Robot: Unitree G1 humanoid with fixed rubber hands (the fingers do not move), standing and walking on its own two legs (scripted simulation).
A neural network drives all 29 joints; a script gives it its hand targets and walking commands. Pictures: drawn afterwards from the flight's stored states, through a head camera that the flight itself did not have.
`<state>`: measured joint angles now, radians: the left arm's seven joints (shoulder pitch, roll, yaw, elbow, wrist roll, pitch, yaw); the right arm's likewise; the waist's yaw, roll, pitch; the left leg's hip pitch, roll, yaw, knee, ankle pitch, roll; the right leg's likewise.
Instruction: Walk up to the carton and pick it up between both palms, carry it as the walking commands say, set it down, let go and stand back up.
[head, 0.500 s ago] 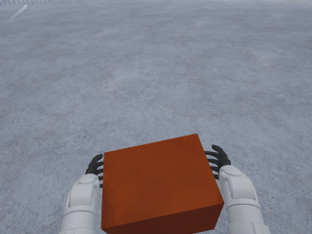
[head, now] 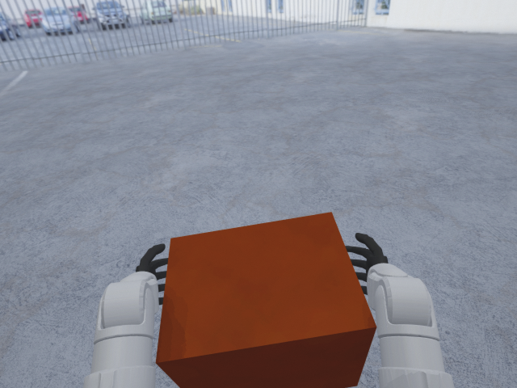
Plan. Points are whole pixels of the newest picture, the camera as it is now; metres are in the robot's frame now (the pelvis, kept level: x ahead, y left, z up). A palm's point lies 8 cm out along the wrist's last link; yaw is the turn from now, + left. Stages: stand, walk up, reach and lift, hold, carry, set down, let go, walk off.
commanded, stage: carry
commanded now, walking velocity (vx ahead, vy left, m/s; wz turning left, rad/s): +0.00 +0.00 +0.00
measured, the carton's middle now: (265, 313) +0.26 +0.02 +0.02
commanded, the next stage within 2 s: none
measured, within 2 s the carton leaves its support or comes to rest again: neither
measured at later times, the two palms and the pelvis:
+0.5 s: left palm (139, 285) +0.24 +0.21 +0.11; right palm (376, 275) +0.26 -0.15 +0.11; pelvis +0.00 +0.01 +0.01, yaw +1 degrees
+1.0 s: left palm (138, 297) +0.23 +0.21 +0.09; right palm (372, 279) +0.26 -0.14 +0.10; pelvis -0.01 +0.00 +0.00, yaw +6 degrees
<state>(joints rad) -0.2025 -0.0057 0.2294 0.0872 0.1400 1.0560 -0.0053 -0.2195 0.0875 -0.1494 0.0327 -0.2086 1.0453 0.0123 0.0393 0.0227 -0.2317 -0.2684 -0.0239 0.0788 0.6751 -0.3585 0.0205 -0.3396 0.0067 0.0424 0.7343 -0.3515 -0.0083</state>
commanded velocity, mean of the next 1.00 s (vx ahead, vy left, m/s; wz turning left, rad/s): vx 0.00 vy -0.09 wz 0.28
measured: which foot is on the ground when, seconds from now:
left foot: down 0.00-1.00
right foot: down 0.00-1.00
